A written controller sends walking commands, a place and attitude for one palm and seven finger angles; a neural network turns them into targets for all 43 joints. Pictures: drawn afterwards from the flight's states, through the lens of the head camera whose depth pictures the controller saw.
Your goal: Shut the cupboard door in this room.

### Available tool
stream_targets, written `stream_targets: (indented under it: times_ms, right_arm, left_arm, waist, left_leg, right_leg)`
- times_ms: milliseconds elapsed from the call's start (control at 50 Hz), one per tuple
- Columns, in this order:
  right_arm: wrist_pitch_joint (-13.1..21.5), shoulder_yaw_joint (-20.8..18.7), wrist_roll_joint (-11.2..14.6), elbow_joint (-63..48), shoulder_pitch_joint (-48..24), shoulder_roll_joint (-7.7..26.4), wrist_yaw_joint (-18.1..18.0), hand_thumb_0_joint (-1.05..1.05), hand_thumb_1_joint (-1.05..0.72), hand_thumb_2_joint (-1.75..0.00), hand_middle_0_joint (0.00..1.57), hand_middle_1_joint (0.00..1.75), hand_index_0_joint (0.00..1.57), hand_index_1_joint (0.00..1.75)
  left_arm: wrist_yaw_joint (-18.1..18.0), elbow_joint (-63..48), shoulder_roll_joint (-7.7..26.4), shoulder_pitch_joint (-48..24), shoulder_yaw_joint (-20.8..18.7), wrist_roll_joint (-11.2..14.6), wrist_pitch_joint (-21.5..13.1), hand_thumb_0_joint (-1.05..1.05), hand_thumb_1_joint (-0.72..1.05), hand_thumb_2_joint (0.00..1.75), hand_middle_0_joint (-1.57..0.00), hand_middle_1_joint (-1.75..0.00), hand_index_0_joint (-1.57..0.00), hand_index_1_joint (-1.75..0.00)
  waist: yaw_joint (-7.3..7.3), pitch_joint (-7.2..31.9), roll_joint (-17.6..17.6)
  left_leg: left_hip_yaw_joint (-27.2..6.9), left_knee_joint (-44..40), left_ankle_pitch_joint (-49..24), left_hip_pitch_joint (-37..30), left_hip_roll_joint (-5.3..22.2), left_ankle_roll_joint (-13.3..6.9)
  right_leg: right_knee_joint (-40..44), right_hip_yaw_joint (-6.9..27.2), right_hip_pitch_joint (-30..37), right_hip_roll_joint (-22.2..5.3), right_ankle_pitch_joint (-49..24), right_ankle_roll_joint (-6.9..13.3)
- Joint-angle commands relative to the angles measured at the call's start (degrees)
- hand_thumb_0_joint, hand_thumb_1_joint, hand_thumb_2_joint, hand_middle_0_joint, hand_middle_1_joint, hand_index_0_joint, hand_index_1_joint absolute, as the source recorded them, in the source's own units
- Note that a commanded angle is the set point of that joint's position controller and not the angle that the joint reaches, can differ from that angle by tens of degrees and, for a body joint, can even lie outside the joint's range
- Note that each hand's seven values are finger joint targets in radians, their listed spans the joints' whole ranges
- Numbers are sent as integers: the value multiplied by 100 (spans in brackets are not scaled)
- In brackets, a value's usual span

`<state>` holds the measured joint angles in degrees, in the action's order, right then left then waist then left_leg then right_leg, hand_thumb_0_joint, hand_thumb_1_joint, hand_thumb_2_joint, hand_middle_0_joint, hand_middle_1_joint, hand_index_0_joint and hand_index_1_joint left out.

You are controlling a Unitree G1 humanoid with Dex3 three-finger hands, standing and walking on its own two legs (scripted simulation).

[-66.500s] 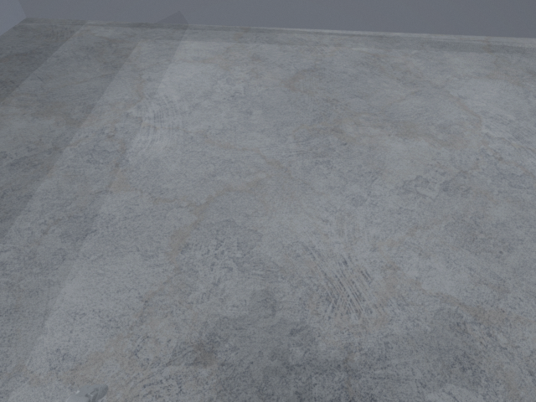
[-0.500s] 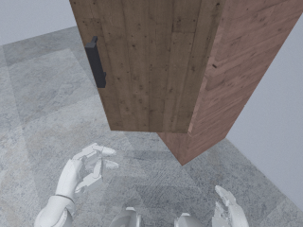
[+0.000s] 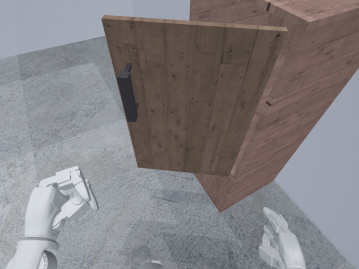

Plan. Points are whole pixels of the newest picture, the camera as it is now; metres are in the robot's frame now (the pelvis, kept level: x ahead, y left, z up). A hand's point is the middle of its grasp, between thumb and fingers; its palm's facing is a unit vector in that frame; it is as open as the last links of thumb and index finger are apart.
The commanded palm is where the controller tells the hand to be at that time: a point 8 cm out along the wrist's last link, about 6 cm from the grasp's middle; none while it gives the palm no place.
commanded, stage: raise the hand and make a fist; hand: left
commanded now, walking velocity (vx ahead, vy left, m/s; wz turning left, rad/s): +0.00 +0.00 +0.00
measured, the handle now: (130, 93) +0.50 +0.18 +0.11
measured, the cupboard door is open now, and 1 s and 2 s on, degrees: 55 55 55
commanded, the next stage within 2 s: bring the fist close to the handle in 0.66 s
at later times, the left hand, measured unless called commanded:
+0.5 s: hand (107, 206) +0.22 +0.16 +0.08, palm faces -0.06 -1.00 -0.01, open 3.1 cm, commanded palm +0.20 +0.22 +0.11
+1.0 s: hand (101, 179) +0.25 +0.17 +0.12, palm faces +0.04 -1.00 -0.04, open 3.1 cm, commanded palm +0.24 +0.22 +0.11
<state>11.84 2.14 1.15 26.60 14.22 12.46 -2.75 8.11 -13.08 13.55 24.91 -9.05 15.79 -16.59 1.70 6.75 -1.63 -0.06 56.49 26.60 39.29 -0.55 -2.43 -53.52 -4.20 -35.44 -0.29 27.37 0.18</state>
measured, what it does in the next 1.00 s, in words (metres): stands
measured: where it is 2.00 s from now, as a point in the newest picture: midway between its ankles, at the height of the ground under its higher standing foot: outside the picture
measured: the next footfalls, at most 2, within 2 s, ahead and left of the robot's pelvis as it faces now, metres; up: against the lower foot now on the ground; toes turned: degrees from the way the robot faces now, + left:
none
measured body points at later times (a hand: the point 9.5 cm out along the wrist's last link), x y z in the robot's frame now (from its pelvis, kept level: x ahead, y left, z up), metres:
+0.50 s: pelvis -0.01 -0.02 +0.02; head +0.02 -0.03 +0.47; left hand +0.21 +0.21 +0.09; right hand +0.16 -0.25 -0.06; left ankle +0.02 +0.09 -0.68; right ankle -0.01 -0.12 -0.68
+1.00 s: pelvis -0.01 -0.02 +0.01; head +0.01 -0.03 +0.46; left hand +0.24 +0.23 +0.12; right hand +0.16 -0.25 -0.06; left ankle +0.02 +0.09 -0.68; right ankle -0.01 -0.12 -0.68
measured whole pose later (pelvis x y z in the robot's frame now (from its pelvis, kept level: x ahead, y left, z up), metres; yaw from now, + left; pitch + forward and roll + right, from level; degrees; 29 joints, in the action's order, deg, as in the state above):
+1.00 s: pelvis -0.01 -0.02 +0.01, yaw +1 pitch +6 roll -1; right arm 13.8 2.9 2.3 33.3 14.0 14.6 -3.7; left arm 12.2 1.4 14.4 8.1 -10.6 16.5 -15.1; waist 1.1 3.4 -2.0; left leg -0.9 50.5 22.7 33.7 -0.2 -0.8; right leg -49.1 -4.9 -30.5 0.2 24.6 1.8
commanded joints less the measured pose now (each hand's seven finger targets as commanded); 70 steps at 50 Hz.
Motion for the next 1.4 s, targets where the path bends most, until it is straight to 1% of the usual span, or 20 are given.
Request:
stream_targets:
  times_ms: [0, 80, 120, 180, 260, 300, 400, 480, 560, 640, 680, 740, 780, 880, 1020, 1060, 1180, 1220, 1300, 1380]
  right_arm:
    - [203, -338, 126, -669, 75, 908, -36, 0, -90, -90, 20, 30, 20, 30]
    - [152, -303, 148, -764, -68, 934, -136, 0, -90, -90, 20, 30, 20, 30]
    - [141, -266, 130, -813, -139, 838, -169, 0, -90, -90, 20, 30, 20, 30]
    - [168, -211, 102, -709, -202, 760, -183, 0, -90, -90, 20, 30, 20, 30]
    - [281, -200, 136, -513, -203, 807, -111, 0, -90, -90, 20, 30, 20, 30]
    - [314, -236, 181, -501, -160, 882, -98, 0, -90, -90, 20, 30, 20, 30]
    - [351, -281, 193, -633, -212, 945, -149, 0, -90, -90, 20, 30, 20, 30]
    - [372, -259, 103, -595, -308, 840, -176, 0, -90, -90, 20, 30, 20, 30]
    - [462, -238, 108, -421, -290, 790, -87, 0, -90, -90, 20, 30, 20, 30]
    - [487, -276, 173, -401, -211, 905, -77, 0, -90, -90, 20, 30, 20, 30]
    - [472, -295, 202, -424, -184, 953, -110, 0, -90, -90, 20, 30, 20, 30]
    - [449, -285, 180, -546, -301, 935, -177, 0, -90, -90, 20, 30, 20, 30]
    - [433, -258, 144, -429, -319, 936, -233, 0, -90, -90, 20, 30, 20, 30]
    - [536, -229, 124, -170, -318, 862, -173, 0, -90, -90, 20, 30, 20, 30]
    - [438, -257, 223, -182, -200, 988, -196, 0, -90, -90, 20, 30, 20, 30]
    - [397, -260, 205, -187, -215, 1009, -228, 0, -90, -90, 20, 30, 20, 30]
    - [344, -275, 88, -81, -204, 902, -122, 0, -90, -90, 20, 30, 20, 30]
    - [305, -296, 85, -32, -147, 888, -46, 0, -90, -90, 20, 30, 20, 30]
    - [105, -340, 126, 8, -40, 981, 14, 0, -90, -90, 20, 30, 20, 30]
    - [-33, -362, 147, 19, -48, 1037, -61, 0, -90, -90, 20, 30, 20, 30]
  left_arm:
    - [487, -562, 231, -362, 420, -84, 29, 0, 90, 90, -130, -150, -130, -150]
    - [651, -725, 1062, -669, -358, -17, 481, 0, 90, 90, -130, -150, -130, -150]
    - [547, -1133, 1165, -932, -729, 157, 387, 0, 90, 90, -130, -150, -130, -150]
    - [297, -1379, 1279, -1164, -1087, 354, 38, 0, 90, 90, -130, -150, -130, -150]
    - [387, -695, 631, -1124, -433, 349, -70, 0, 90, 90, -130, -150, -130, -150]
    - [637, -121, 412, -819, -84, 310, 176, 0, 90, 90, -130, -150, -130, -150]
    - [855, -305, 878, -828, -353, 249, 584, 0, 90, 90, -130, -150, -130, -150]
    - [372, -1075, 1388, -1329, -1113, 338, 32, 0, 90, 90, -130, -150, -130, -150]
    - [168, -828, 821, -1243, -645, 268, -435, 0, 90, 90, -130, -150, -130, -150]
    - [574, -158, 565, -868, -70, 177, -95, 0, 90, 90, -130, -150, -130, -150]
    - [766, 123, 682, -718, -113, 190, 224, 0, 90, 90, -130, -150, -130, -150]
    - [795, -289, 946, -1021, -474, 312, 340, 0, 90, 90, -130, -150, -130, -150]
    - [585, -559, 1333, -1948, -868, 342, 134, 0, 90, 90, -130, -150, -130, -150]
    - [253, -248, 962, -2743, -613, 211, -379, 0, 90, 90, -130, -150, -130, -150]
    - [731, 1016, 725, -3007, -28, 54, 454, 0, 90, 90, -130, -150, -130, -150]
    - [621, 1055, 985, -3442, -359, 88, 586, 0, 90, 90, -130, -150, -130, -150]
    - [-36, 809, 1059, -4144, -718, -9, 45, 0, 90, 90, -130, -150, -130, -150]
    - [-76, 1072, 787, -4013, -436, -145, -51, 0, 90, 90, -130, -150, -130, -150]
    - [88, 1958, 716, -3892, -239, -293, 188, 0, 90, 90, -130, -150, -130, -150]
    - [175, 2056, 1065, -4659, -544, -178, 326, 0, 90, 90, -130, -150, -130, -150]
  waist:
    - [-305, 453, -113]
    - [-100, 742, -48]
    - [-1, 1085, -63]
    - [95, 1084, -235]
    - [-119, 511, -304]
    - [-172, 235, 57]
    - [-36, 526, 281]
    - [113, 750, 36]
    - [-60, 515, -272]
    - [-170, 238, -155]
    - [-167, 168, 231]
    - [-60, 400, 482]
    - [-125, 379, 380]
    - [-247, 532, -123]
    - [-244, 617, -2]
    - [-186, 773, 131]
    - [-67, 1347, 69]
    - [-109, 1287, -73]
    - [-200, 854, 240]
    - [-231, 969, 328]
  left_leg:
    - [-399, -1066, -1746, -951, 153, 178]
    - [-361, -1222, -1601, -1026, 81, 122]
    - [-318, -1278, -1771, -1254, 55, 137]
    - [-279, -1303, -1898, -1346, 41, 170]
    - [-274, -1374, -1591, -1277, 57, 184]
    - [-260, -1394, -1366, -1043, 45, 139]
    - [-198, -1417, -1357, -1011, -11, 77]
    - [-192, -1458, -1386, -1115, -7, 120]
    - [-157, -1408, -1233, -1158, 0, 135]
    - [-140, -1395, -1001, -995, -6, 97]
    - [-172, -1357, -964, -879, -12, 66]
    - [-145, -1331, -994, -877, -33, 66]
    - [-169, -1312, -983, -886, -13, 75]
    - [-231, -1377, -985, -1172, 19, 90]
    - [-188, -1522, -1055, -1170, 5, 69]
    - [-201, -1570, -1179, -1228, 5, 83]
    - [-181, -1566, -2013, -1664, 48, 134]
    - [-126, -1546, -2203, -1704, 60, 149]
    - [-56, -1588, -2004, -1432, 57, 117]
    - [-50, -1605, -1787, -1430, 42, 100]
  right_leg:
    - [701, -34, 219, 197, -1675, 119]
    - [914, 51, 715, 164, -1711, 146]
    - [928, 60, 957, 153, -1880, 146]
    - [951, 74, 1079, 189, -1981, 171]
    - [1084, 51, 747, 186, -1712, 145]
    - [1255, 127, 757, 132, -1551, 107]
    - [1429, 366, 1101, 2, -1465, 64]
    - [1328, 360, 1219, 58, -1341, 109]
    - [1265, 295, 859, 99, -1233, 123]
    - [1447, 401, 765, 45, -1036, 75]
    - [1586, 539, 844, 6, -918, 38]
    - [1679, 673, 1046, -73, -786, -12]
    - [1646, 662, 977, -32, -669, 15]
    - [1344, 361, 673, 88, -854, 87]
    - [1524, 393, 856, 0, -1136, 46]
    - [1505, 350, 983, 9, -1270, 50]
    - [1181, 213, 1240, 85, -2139, 106]
    - [1124, 191, 1154, 78, -2359, 109]
    - [1266, 222, 1064, 64, -2332, 75]
    - [1403, 299, 1172, 61, -2152, 68]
